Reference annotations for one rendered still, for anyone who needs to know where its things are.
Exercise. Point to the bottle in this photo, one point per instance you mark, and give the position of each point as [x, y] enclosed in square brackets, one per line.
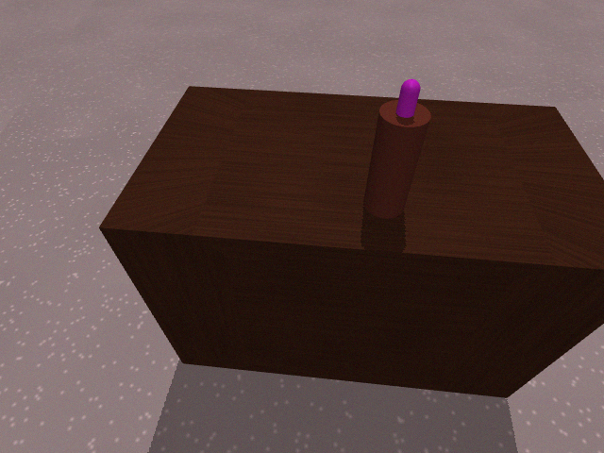
[401, 130]

